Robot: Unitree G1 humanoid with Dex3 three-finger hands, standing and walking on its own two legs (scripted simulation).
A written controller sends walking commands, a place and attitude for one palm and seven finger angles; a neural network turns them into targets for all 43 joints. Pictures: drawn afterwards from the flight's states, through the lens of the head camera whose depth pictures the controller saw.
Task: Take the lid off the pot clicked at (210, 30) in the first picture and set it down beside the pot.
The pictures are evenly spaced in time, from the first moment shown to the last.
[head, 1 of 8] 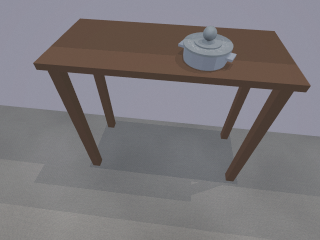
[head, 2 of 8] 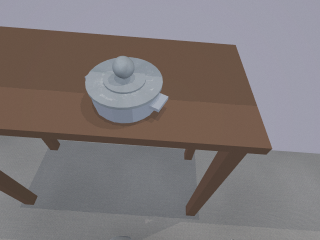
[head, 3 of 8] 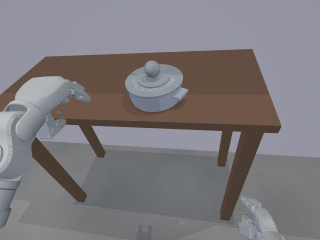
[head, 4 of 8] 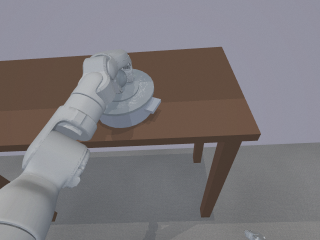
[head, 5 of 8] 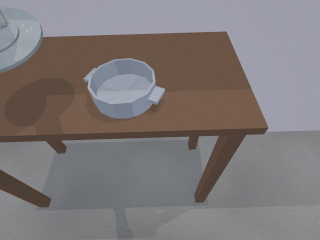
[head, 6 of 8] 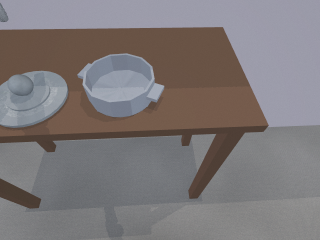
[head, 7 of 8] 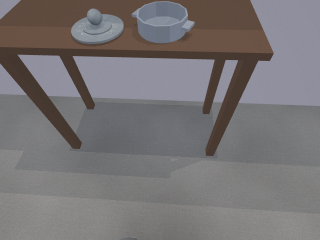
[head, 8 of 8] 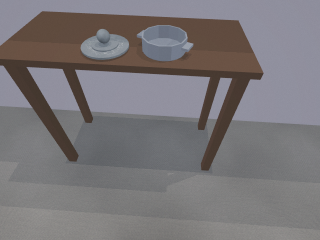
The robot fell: no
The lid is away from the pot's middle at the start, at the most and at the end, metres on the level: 0.00 0.25 0.24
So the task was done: yes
